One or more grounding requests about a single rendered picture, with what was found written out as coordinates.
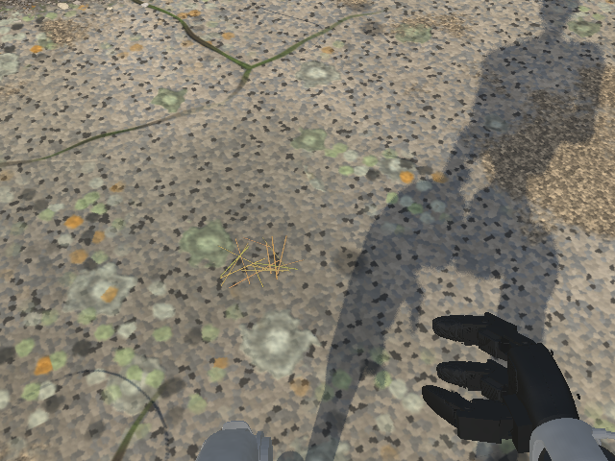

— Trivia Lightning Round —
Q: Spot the left robot shin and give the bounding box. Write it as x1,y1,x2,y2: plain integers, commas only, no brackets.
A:
201,421,253,449

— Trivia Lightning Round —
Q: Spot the left robot thigh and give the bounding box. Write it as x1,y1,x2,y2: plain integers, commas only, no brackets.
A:
195,428,273,461

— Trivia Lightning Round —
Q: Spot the robot right hand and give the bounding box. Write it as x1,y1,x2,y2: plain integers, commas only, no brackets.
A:
422,312,580,453

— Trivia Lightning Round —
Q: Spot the right robot forearm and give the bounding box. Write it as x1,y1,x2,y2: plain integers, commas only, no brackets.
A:
529,418,615,461

